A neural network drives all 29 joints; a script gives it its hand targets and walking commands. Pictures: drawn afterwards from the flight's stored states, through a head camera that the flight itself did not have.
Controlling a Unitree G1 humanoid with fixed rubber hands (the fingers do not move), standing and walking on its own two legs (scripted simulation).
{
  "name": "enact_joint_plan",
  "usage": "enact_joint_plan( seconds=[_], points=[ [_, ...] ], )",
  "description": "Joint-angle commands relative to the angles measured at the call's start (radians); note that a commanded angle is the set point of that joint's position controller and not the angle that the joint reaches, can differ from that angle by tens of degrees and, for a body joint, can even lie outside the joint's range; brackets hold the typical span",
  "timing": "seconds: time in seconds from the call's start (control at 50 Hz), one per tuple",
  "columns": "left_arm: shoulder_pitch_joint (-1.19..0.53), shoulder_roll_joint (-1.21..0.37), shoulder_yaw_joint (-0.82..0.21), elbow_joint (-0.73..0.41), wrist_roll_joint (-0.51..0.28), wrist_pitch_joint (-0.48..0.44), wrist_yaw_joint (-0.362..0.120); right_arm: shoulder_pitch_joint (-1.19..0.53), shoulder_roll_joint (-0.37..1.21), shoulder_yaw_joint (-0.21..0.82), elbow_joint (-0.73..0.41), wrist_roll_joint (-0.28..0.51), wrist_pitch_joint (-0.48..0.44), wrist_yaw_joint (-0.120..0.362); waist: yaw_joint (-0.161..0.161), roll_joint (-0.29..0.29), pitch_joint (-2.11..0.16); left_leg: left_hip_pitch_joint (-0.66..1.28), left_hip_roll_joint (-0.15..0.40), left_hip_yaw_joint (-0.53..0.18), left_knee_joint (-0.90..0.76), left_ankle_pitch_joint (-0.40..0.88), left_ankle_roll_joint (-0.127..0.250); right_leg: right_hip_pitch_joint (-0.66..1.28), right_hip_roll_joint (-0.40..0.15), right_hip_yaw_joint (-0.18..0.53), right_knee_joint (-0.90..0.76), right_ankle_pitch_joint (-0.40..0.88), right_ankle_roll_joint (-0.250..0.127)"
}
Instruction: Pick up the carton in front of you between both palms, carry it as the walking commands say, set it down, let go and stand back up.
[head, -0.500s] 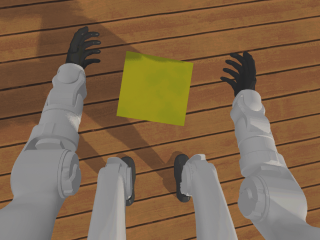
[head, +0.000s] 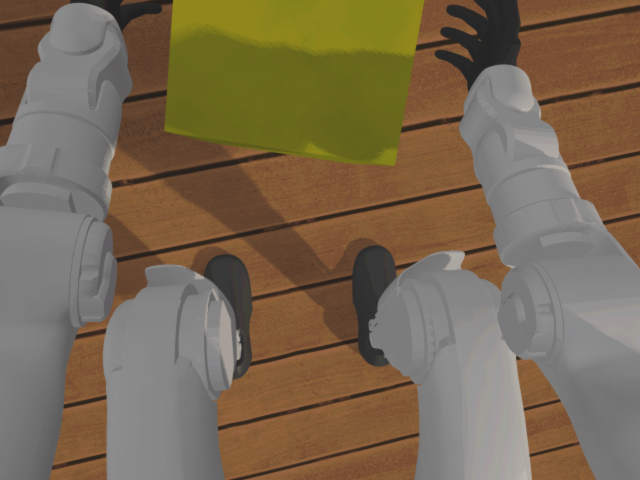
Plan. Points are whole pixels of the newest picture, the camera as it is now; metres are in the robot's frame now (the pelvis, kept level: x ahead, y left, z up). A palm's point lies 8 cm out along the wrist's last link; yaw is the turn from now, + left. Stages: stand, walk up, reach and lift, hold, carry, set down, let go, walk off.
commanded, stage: reach and lift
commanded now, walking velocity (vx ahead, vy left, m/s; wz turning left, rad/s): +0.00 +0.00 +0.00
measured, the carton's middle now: (292, 65) +0.52 +0.02 -0.26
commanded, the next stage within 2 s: none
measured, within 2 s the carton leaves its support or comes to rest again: leaves its support in 0.92 s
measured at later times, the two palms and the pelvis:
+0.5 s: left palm (129, 7) +0.55 +0.18 -0.19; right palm (474, 58) +0.52 -0.16 -0.18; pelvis +0.01 +0.00 -0.01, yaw -1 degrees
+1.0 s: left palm (133, 12) +0.54 +0.17 -0.17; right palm (464, 40) +0.53 -0.13 -0.15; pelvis +0.01 +0.00 -0.02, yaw +2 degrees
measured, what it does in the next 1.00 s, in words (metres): stands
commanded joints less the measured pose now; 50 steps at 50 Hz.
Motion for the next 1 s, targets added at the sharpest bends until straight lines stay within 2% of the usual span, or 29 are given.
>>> enact_joint_plan(
  seconds=[0.0,0.06,0.18,0.28,0.38,0.52,0.54,0.58,0.6,0.66,0.72,0.78,0.84,0.9,0.96,0.98],
  points=[
    [-0.286,0.125,-0.013,-0.086,-0.014,-0.043,0.011,-0.200,-0.066,0.030,-0.062,0.059,-0.047,0.001,0.030,0.118,-1.166,0.623,0.008,0.005,-0.145,0.145,-0.011,0.575,0.011,-0.029,-0.106,0.199,0.027],
    [-0.308,0.131,-0.032,-0.113,-0.019,-0.053,0.017,-0.197,-0.056,0.065,-0.023,0.107,-0.052,0.008,0.045,0.134,-1.207,0.681,0.011,0.006,-0.113,0.214,-0.010,0.557,0.020,-0.032,-0.079,0.236,0.028],
    [-0.294,0.105,-0.048,-0.194,-0.025,-0.044,0.025,-0.170,-0.051,0.082,-0.069,0.139,-0.060,-0.007,0.044,0.165,-1.326,0.808,-0.002,0.014,-0.085,0.304,-0.014,0.553,0.038,-0.055,-0.062,0.283,0.028],
    [-0.232,0.049,-0.022,-0.122,0.001,-0.036,0.020,-0.131,-0.050,0.035,-0.030,0.081,-0.061,-0.001,0.024,0.143,-1.146,0.693,-0.007,-0.005,-0.102,0.258,-0.013,0.446,0.040,-0.049,-0.071,0.240,0.032],
    [-0.212,0.024,-0.013,-0.078,0.014,-0.042,0.015,-0.144,-0.056,0.004,-0.028,0.034,-0.071,0.002,0.006,0.121,-1.070,0.612,-0.012,-0.015,-0.117,0.225,-0.012,0.425,0.038,-0.044,-0.078,0.230,0.032],
    [-0.287,-0.093,-0.077,-0.077,0.006,-0.057,0.016,-0.220,0.084,0.056,-0.033,0.047,-0.081,0.009,0.026,0.109,-1.066,0.587,-0.025,-0.010,-0.143,0.178,0.000,0.474,0.056,-0.041,-0.086,0.210,0.027],
    [-0.308,-0.132,-0.091,-0.080,0.009,-0.059,0.012,-0.236,0.126,0.064,-0.029,0.042,-0.081,0.013,0.029,0.107,-1.065,0.582,-0.030,-0.009,-0.143,0.173,0.002,0.492,0.062,-0.042,-0.087,0.207,0.027],
    [-0.317,-0.197,-0.109,-0.061,0.004,-0.060,0.008,-0.230,0.142,0.040,0.001,0.014,-0.086,0.008,-0.004,0.122,-1.058,0.579,-0.037,-0.012,-0.146,0.160,-0.002,0.499,0.069,-0.045,-0.090,0.205,0.025],
    [-0.350,-0.287,-0.139,-0.073,-0.004,-0.058,-0.007,-0.257,0.209,0.046,-0.002,-0.001,-0.087,0.018,-0.024,0.131,-1.053,0.581,-0.044,-0.017,-0.146,0.156,-0.001,0.499,0.076,-0.046,-0.091,0.202,0.021],
    [-0.487,-0.652,-0.210,-0.079,0.007,-0.040,-0.085,-0.442,0.561,0.103,-0.024,-0.024,-0.065,0.099,-0.010,0.143,-1.031,0.555,-0.067,-0.016,-0.134,0.168,0.002,0.463,0.097,-0.049,-0.077,0.198,0.007],
    [-0.486,-0.850,-0.170,-0.099,0.059,-0.009,-0.144,-0.524,0.733,0.086,-0.069,-0.076,-0.029,0.173,-0.001,0.155,-1.008,0.529,-0.090,0.011,-0.117,0.155,0.000,0.444,0.114,-0.063,-0.059,0.175,0.005],
    [-0.481,-0.962,-0.158,-0.151,0.068,0.011,-0.172,-0.565,0.836,0.090,-0.137,-0.077,-0.002,0.214,0.002,0.158,-1.066,0.569,-0.104,0.030,-0.108,0.189,0.007,0.443,0.130,-0.079,-0.047,0.190,0.004],
    [-0.515,-1.072,-0.184,-0.240,0.038,0.023,-0.176,-0.612,0.926,0.141,-0.215,-0.032,0.013,0.232,0.011,0.150,-1.236,0.667,-0.114,0.045,-0.094,0.272,0.010,0.499,0.139,-0.091,-0.030,0.250,0.003],
    [-0.543,-1.152,-0.236,-0.407,-0.004,0.032,-0.160,-0.625,1.008,0.223,-0.331,0.020,0.030,0.232,0.020,0.146,-1.518,0.862,-0.124,0.057,-0.086,0.406,0.006,0.576,0.148,-0.110,-0.021,0.338,0.008],
    [-0.540,-1.220,-0.267,-0.584,-0.003,0.071,-0.140,-0.650,1.071,0.291,-0.488,0.041,0.069,0.236,0.036,0.171,-1.750,1.059,-0.135,0.066,-0.091,0.506,-0.009,0.587,0.159,-0.121,-0.035,0.366,0.014],
    [-0.517,-1.251,-0.270,-0.629,0.007,0.086,-0.135,-0.670,1.074,0.308,-0.547,0.035,0.080,0.240,0.048,0.171,-1.798,1.037,-0.144,0.075,-0.112,0.448,-0.010,0.645,0.162,-0.120,-0.050,0.340,0.012]
  ],
)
